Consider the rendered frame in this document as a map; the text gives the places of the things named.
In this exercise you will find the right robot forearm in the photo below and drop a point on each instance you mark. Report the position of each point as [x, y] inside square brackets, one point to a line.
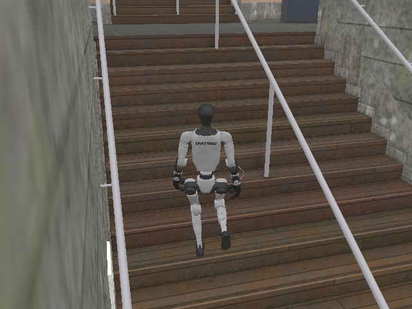
[234, 174]

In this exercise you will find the robot right upper arm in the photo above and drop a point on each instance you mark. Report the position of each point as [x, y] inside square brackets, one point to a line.
[229, 148]

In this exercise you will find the humanoid robot torso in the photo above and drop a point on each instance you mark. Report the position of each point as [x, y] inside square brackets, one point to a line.
[206, 156]

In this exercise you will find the left robot forearm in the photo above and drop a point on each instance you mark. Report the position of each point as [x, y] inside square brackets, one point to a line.
[177, 171]

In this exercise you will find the humanoid robot head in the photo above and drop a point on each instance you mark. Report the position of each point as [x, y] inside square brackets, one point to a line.
[206, 113]

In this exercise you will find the robot right hand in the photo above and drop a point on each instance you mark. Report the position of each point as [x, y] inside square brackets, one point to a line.
[236, 188]

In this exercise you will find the robot left hand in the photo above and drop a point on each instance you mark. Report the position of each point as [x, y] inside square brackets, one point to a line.
[181, 181]

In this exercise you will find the robot left upper arm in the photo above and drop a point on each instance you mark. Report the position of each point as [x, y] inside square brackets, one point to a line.
[183, 147]

